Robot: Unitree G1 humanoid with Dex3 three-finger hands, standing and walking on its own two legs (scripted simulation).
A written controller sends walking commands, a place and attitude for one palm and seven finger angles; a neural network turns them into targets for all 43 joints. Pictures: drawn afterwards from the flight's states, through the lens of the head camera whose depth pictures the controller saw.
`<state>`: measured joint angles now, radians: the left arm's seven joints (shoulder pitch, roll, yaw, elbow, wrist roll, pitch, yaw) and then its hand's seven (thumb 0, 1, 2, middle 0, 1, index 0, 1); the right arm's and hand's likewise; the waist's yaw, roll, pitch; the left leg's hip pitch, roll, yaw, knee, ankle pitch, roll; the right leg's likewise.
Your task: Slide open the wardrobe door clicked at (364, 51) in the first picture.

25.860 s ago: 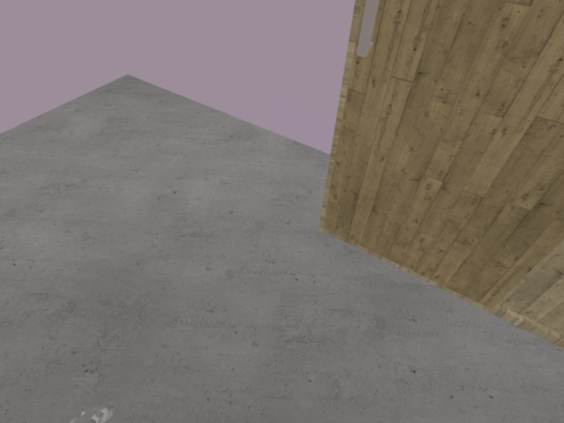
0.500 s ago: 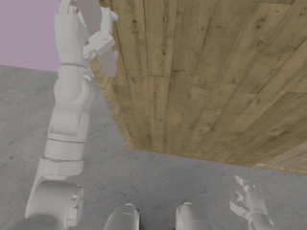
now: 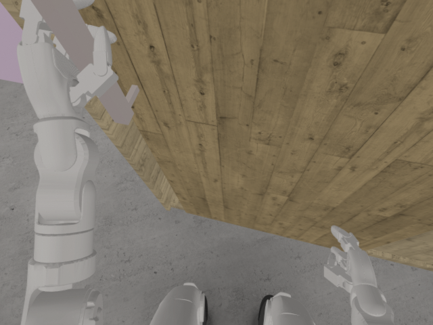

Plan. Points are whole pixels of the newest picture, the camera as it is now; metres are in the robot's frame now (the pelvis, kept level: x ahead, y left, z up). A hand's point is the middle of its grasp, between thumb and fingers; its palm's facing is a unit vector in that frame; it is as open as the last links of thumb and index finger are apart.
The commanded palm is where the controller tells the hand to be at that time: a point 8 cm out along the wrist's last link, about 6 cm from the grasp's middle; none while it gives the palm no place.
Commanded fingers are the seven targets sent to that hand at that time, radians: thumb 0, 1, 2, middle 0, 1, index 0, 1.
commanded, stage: step sideways, sliding the door along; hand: left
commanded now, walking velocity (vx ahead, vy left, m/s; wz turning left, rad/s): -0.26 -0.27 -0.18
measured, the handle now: (85, 25) +0.42 +0.20 +0.25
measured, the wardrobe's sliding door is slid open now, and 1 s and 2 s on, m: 0.09 0.48 0.56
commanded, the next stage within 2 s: stop walking and hold the door there in 1.84 s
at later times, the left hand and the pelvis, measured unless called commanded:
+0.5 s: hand (251, 91) +0.36 +0.00 +0.22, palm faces +0.26 -0.96 -0.12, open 6.5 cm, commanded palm +0.33 -0.01 +0.21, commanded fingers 0.00 0.90 0.90 -0.45 -1.40 -0.45 -1.40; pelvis -0.01 -0.15 +0.00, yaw -4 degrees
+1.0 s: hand out of the picture +0.33 -0.21 +0.22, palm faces +0.00 -0.99 -0.10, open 6.6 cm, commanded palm +0.31 -0.20 +0.21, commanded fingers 0.00 0.90 0.90 -0.45 -1.40 -0.45 -1.40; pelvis -0.06 -0.30 -0.01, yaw -10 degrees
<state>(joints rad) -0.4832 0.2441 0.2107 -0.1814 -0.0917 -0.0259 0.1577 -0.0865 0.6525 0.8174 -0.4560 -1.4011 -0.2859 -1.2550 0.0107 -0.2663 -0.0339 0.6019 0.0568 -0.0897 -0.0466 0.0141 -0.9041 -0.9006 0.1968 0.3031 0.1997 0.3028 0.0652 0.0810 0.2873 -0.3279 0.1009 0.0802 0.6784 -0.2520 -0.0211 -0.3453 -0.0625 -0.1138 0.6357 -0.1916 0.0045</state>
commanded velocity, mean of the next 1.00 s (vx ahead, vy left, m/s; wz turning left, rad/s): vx -0.19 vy -0.29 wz -0.10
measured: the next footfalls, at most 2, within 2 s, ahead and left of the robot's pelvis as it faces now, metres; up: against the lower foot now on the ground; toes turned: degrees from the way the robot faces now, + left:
right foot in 0.36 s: +0.06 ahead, -0.26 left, +0.00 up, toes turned -7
left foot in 0.62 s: +0.00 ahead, -0.04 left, +0.00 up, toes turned +4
